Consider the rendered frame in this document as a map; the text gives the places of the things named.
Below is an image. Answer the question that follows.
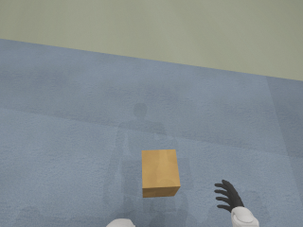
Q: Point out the right robot forearm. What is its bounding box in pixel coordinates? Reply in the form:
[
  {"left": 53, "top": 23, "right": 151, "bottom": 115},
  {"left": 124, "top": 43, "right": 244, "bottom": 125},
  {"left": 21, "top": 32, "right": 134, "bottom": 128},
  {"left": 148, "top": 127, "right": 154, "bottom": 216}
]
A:
[{"left": 231, "top": 206, "right": 259, "bottom": 227}]

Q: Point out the carton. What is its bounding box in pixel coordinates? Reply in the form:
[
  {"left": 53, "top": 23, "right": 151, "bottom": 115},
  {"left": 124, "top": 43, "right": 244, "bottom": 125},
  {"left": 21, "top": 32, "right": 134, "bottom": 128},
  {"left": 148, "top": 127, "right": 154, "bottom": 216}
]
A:
[{"left": 141, "top": 149, "right": 181, "bottom": 198}]

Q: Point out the robot right hand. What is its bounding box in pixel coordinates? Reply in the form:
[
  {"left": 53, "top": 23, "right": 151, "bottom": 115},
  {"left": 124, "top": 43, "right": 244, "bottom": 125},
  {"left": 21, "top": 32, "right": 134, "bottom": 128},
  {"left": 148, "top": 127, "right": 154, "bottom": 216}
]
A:
[{"left": 214, "top": 180, "right": 244, "bottom": 213}]

